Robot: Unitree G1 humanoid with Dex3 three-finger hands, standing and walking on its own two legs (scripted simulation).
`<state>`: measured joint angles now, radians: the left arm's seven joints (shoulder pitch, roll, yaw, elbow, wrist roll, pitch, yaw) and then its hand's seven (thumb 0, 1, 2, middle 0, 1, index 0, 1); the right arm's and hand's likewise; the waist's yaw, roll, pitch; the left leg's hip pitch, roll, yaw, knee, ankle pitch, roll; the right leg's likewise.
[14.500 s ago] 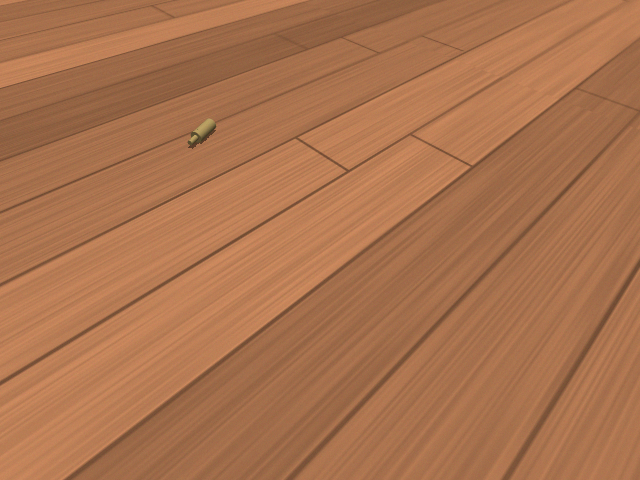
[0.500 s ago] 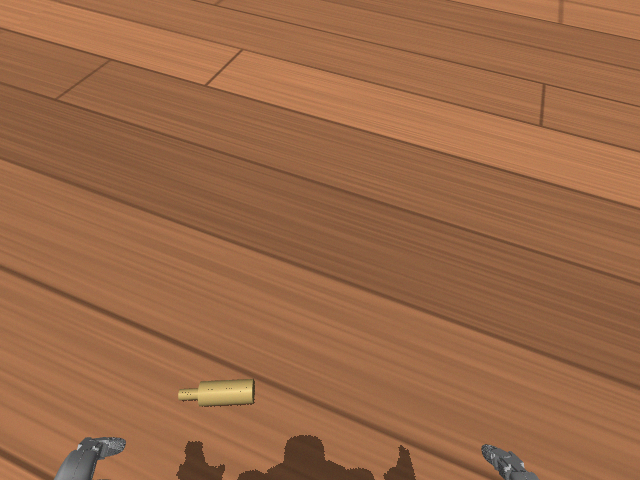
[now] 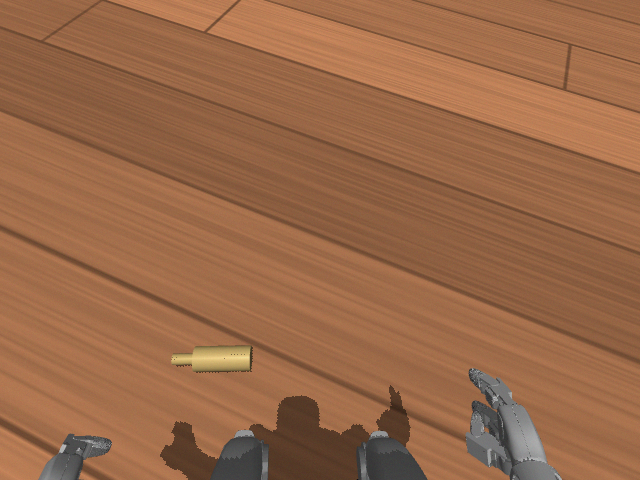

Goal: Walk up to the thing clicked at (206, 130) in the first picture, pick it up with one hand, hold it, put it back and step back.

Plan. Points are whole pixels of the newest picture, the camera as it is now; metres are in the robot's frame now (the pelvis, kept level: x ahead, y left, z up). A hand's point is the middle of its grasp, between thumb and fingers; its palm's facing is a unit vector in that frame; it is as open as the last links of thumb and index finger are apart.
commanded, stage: rise first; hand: left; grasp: from above
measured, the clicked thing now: (212, 358) +0.44 +0.25 -0.64
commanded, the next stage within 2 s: approach in 1.94 s
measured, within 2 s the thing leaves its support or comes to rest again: neither
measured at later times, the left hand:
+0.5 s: hand (147, 416) +0.26 +0.29 -0.33, palm faces -0.45 -0.43 -0.78, open 14.1 cm
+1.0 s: hand (169, 380) +0.34 +0.30 -0.44, palm faces -0.46 -0.11 -0.88, open 14.1 cm
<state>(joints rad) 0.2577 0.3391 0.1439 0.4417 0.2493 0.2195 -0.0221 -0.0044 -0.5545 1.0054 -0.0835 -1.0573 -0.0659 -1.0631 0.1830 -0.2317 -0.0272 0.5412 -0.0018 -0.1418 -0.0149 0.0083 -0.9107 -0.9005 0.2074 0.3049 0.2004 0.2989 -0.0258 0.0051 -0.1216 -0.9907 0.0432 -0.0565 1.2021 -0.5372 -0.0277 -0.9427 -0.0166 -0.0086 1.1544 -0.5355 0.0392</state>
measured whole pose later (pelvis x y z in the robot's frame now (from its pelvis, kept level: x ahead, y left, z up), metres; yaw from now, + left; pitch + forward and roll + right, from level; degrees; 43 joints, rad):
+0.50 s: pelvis -0.05 -0.01 -0.19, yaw -2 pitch +34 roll -3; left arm -0.31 0.52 0.16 0.79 0.74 -0.14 0.09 0.00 -0.56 1.00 -0.11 -1.06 -0.09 -1.06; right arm 0.06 -0.29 -0.06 0.67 -0.02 -0.15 0.06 0.01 -0.92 -0.90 0.21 0.30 0.20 0.30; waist -0.02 0.01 -0.16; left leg -1.83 0.03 -0.09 1.92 -0.68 -0.05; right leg -1.79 0.00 0.01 1.90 -0.69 0.04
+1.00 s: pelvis -0.09 +0.00 -0.30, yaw -5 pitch +32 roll -7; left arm -0.73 0.72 0.15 1.21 1.15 -0.31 0.24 0.00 -0.52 1.02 -0.09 -0.99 -0.08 -0.98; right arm 0.16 -0.28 -0.01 0.74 -0.09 -0.02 0.10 0.00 -0.89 -0.90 0.21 0.30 0.20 0.30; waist -0.14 -0.01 -0.09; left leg -2.18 0.00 -0.16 2.26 -0.65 -0.04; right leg -2.10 0.02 -0.01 2.19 -0.66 0.06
